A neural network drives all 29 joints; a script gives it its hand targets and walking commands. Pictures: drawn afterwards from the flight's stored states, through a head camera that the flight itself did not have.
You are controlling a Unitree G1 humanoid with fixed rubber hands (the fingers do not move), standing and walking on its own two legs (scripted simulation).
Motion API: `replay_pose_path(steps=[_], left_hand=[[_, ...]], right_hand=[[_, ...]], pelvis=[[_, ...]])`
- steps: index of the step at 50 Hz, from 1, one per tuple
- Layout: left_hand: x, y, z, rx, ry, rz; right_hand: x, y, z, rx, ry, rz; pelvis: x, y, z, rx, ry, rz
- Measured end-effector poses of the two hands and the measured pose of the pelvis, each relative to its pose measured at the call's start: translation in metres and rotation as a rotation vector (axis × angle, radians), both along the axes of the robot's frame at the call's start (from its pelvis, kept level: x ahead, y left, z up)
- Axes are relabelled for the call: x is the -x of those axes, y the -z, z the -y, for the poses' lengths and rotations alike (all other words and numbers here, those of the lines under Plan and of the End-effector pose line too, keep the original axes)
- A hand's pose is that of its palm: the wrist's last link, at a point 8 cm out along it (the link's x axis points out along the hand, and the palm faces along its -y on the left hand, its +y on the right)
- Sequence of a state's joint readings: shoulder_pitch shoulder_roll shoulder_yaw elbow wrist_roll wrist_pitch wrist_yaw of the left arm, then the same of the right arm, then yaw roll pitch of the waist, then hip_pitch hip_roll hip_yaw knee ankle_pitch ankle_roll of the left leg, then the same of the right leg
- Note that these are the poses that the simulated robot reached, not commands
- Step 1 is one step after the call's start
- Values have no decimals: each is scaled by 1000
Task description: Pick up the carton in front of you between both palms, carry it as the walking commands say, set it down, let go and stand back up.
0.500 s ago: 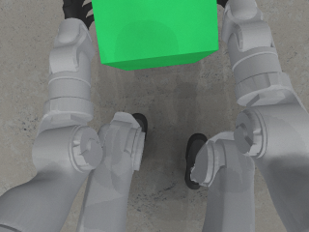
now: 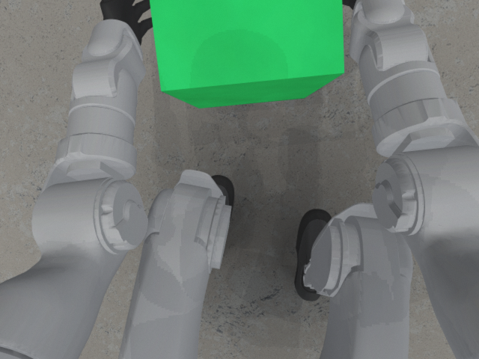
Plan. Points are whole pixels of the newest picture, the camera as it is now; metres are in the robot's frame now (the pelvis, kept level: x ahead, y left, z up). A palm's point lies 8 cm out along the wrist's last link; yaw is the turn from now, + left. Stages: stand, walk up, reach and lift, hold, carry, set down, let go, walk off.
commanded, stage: set down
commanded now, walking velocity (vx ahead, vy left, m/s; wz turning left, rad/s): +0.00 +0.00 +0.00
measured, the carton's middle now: (245, 27) +0.53 +0.10 -0.24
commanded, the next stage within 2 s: none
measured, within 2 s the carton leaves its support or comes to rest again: rests again in 0.36 s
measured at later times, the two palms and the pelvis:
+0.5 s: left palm (119, 25) +0.50 +0.26 -0.16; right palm out of the picture +0.57 -0.05 -0.18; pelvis +0.00 +0.00 +0.00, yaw +1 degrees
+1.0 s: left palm (119, 36) +0.49 +0.27 -0.18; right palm out of the picture +0.59 -0.10 -0.17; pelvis +0.00 +0.01 -0.01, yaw +0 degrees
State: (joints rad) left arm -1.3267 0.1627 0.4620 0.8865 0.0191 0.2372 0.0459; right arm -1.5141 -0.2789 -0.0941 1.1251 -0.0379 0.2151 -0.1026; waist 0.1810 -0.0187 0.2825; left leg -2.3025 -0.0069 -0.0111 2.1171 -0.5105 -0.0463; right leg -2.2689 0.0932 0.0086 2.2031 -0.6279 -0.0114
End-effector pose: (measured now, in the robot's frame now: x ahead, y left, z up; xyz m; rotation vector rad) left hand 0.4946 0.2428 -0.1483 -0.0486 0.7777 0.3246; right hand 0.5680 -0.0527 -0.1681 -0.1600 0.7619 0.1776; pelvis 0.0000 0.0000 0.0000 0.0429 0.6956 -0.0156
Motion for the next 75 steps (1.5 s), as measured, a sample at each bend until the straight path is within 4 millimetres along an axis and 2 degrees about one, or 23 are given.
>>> replay_pose_path(steps=[24, 35, 37, 41, 44, 47, 53, 59, 68, 75], left_hand=[[-2, 15, -14, -20, 0, -16], [3, 22, -13, -13, -5, -18], [8, 30, -13, -20, -11, -38], [16, 40, -18, -38, -53, -45], [17, 44, -20, -37, -64, -40], [13, 41, -21, -33, -67, -15], [5, 17, -27, -41, -77, 62], [4, -30, -33, -34, -93, 128], [7, -92, -30, -33, -94, 123], [5, -131, -30, -45, -92, 131]], right_hand=[[-1, 8, -6, -88, -52, 17], [-1, 20, -4, -67, -85, 33], [2, 27, 4, -38, -68, 29], [3, 37, 33, 17, -11, 24], [-2, 33, 51, 36, 11, 33], [-11, 21, 56, 36, 14, 55], [-28, -10, 39, 14, 4, 113], [-29, -49, 25, 26, 6, 140], [-32, -115, 34, 37, 34, 115], [-35, -152, 41, 31, 29, 123]], pelvis=[[0, 4, 5, -15, 1, 27], [1, 6, 2, -22, -10, 59], [3, 6, 1, -23, -11, 72], [4, 6, -1, -21, -10, 90], [4, 7, -4, -16, -6, 92], [4, 7, -5, -11, -1, 86], [4, 5, -8, -6, -4, 64], [4, -15, -8, 6, -27, 40], [1, -59, -7, 19, -38, -46], [-5, -90, -8, 19, -31, -104]])
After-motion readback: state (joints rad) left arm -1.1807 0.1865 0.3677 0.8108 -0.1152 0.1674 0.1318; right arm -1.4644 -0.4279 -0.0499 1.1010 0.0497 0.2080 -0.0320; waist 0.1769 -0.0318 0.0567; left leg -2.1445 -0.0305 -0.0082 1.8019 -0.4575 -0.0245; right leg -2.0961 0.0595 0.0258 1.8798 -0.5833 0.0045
